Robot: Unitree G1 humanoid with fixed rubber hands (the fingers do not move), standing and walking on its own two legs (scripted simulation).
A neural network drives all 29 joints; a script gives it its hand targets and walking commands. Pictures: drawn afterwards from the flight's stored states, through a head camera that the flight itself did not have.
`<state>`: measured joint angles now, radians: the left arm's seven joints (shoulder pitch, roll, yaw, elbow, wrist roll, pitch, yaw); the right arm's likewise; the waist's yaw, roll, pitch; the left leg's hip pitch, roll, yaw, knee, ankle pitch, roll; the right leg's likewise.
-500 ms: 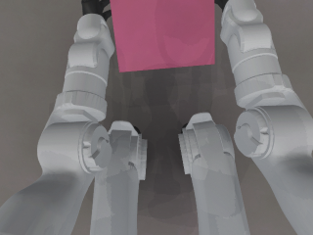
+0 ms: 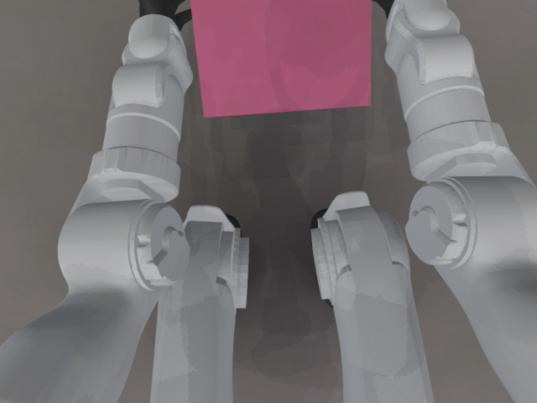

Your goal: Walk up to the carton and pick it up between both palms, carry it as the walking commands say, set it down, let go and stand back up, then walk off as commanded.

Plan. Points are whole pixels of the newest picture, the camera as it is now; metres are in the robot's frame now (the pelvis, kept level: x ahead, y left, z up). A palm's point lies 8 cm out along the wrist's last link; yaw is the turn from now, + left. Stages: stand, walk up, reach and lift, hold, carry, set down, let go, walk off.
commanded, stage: set down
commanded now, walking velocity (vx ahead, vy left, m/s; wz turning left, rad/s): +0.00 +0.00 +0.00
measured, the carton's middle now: (277, 15) +0.54 -0.03 -0.25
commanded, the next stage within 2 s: let go in 1.88 s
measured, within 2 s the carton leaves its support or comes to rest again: neither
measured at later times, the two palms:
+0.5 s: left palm (134, 15) +0.54 +0.12 -0.18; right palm out of the picture +0.54 -0.20 -0.18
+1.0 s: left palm out of the picture +0.55 +0.12 -0.08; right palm out of the picture +0.55 -0.20 -0.08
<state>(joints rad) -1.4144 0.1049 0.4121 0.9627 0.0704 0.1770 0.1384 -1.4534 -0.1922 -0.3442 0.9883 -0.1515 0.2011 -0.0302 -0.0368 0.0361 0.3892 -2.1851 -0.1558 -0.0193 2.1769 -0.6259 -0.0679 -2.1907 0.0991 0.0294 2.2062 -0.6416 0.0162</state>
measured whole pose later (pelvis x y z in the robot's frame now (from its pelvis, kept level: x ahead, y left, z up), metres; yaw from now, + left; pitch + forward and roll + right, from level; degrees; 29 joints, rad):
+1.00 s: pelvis -0.02 +0.00 +0.07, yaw -2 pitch +32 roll +2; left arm -1.51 0.24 0.22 0.87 -0.12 0.20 0.21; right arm -1.58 -0.39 -0.13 0.97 0.11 0.19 -0.10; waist -0.01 0.01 0.52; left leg -1.95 -0.10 0.00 1.93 -0.55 -0.04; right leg -1.97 0.09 0.04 1.96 -0.55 0.01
